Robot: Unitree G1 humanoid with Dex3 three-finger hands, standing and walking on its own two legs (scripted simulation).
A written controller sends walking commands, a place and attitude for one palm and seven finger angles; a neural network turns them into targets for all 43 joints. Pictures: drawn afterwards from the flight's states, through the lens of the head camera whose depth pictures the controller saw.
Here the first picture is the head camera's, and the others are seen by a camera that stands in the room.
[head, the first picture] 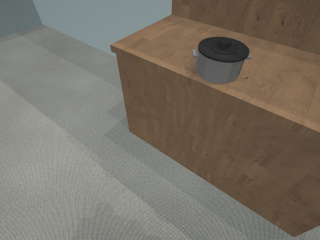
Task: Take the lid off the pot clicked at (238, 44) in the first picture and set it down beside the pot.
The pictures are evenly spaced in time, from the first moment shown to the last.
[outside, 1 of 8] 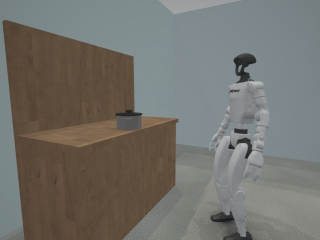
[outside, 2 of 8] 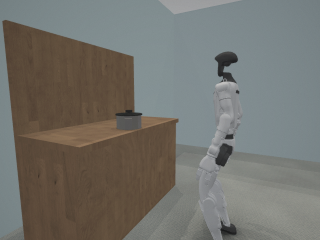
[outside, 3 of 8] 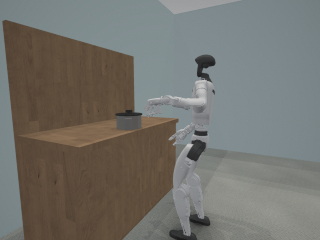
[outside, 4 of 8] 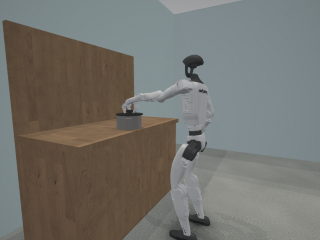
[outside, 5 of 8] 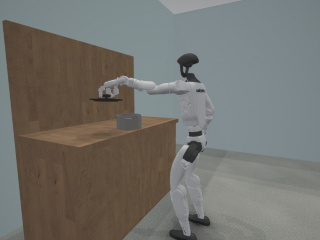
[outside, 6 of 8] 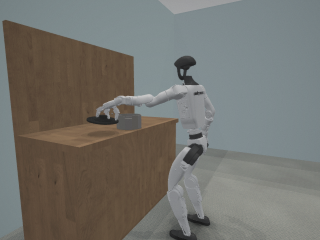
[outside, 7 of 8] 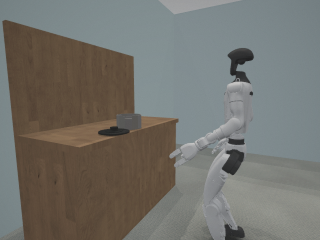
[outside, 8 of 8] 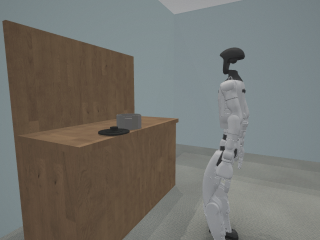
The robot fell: no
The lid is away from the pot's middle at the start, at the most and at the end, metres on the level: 0.00 0.26 0.23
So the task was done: no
